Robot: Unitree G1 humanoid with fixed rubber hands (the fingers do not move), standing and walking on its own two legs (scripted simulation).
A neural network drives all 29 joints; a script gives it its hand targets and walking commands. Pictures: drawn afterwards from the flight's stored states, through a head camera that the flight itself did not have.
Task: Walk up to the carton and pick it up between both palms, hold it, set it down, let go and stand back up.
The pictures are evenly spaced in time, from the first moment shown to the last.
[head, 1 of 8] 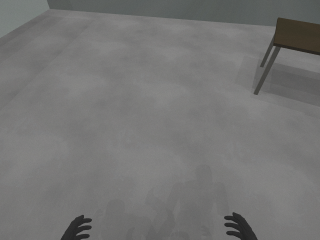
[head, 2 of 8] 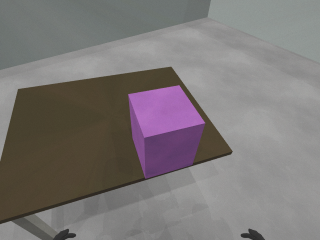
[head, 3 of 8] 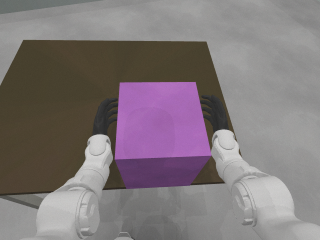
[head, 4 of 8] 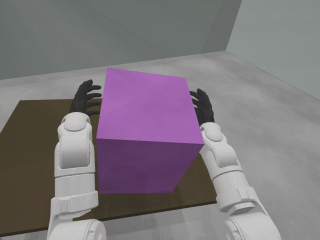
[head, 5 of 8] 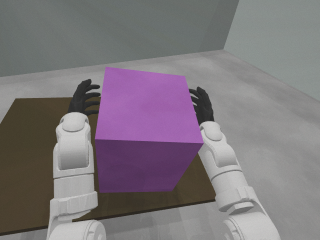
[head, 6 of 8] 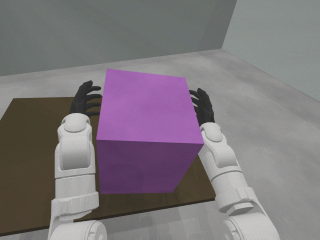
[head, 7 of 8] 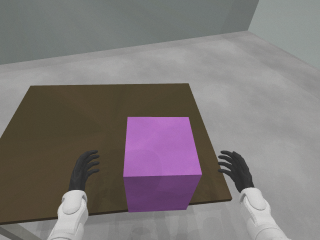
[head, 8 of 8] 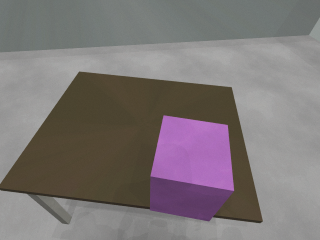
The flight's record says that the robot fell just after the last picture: no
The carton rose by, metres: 0.22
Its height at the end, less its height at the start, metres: +0.00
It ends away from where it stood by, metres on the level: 0.03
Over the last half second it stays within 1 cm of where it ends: yes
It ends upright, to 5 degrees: yes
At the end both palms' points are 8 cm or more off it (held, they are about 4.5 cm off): yes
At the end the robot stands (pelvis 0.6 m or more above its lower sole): yes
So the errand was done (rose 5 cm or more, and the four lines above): yes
